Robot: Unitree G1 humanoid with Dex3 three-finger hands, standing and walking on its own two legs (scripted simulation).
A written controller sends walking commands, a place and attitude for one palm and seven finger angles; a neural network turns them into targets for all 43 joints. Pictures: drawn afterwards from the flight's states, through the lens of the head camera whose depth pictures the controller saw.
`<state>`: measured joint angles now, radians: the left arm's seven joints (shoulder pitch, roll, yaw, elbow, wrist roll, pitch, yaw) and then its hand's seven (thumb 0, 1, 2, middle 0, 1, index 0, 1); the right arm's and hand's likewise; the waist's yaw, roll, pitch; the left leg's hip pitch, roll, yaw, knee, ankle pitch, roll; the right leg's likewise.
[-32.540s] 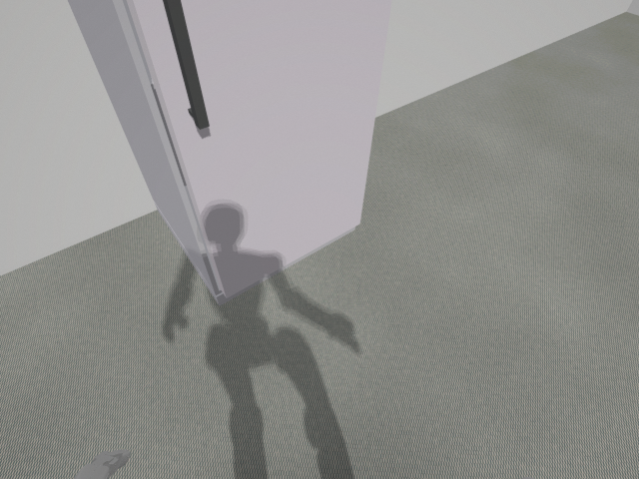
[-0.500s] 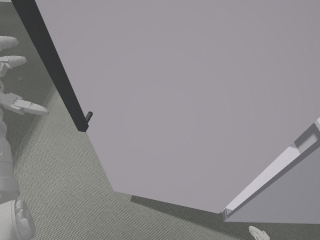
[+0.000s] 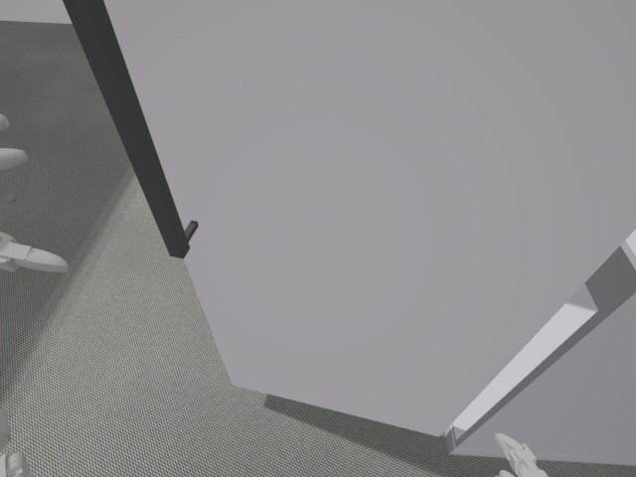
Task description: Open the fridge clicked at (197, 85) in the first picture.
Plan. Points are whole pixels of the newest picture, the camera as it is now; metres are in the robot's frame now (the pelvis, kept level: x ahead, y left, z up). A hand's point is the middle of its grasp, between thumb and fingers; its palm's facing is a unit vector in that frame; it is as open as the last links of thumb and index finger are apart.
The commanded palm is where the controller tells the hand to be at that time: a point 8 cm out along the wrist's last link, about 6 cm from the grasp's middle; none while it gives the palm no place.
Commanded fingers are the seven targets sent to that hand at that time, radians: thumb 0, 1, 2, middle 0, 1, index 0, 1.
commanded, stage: slip the hand off the handle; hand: left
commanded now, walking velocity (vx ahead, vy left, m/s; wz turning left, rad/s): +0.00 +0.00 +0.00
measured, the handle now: (152, 143) +0.43 +0.24 +0.20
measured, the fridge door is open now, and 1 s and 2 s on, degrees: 80 80 80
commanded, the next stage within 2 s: draw the hand back to the body in 0.26 s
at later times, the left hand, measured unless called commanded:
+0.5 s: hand (2, 237) +0.28 +0.33 +0.20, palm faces +0.22 -0.96 -0.15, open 14.7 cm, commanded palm +0.23 +0.37 +0.20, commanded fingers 0.00 -0.55 0.20 -0.25 -1.15 -0.25 -1.15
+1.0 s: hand (9, 302) +0.23 +0.31 +0.17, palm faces +0.29 -0.91 -0.29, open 14.2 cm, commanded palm +0.17 +0.34 +0.20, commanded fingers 0.00 -0.12 0.41 -0.23 -0.89 -0.23 -0.89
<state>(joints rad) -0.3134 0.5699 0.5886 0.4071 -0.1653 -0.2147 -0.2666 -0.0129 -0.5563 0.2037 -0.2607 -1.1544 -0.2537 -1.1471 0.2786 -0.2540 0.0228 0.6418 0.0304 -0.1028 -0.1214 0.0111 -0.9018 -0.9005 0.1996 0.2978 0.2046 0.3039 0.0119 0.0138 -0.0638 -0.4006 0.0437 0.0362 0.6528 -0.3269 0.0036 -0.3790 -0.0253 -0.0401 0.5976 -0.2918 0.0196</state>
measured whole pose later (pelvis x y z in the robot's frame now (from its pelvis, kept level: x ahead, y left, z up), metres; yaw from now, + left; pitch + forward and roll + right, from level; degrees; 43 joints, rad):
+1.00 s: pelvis +0.00 +0.00 +0.01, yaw +3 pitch -1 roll -2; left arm 0.10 0.47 0.44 -0.13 -0.20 0.05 -0.23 -0.01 -0.42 0.27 -0.25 -1.07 -0.25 -1.07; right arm 0.24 -0.26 0.06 0.61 0.02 -0.30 -0.08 0.01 -0.90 -0.90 0.20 0.30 0.20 0.30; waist 0.07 0.02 -0.02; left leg -0.28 0.02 0.00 0.61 -0.31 0.01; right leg -0.23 -0.04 -0.08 0.53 -0.28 0.03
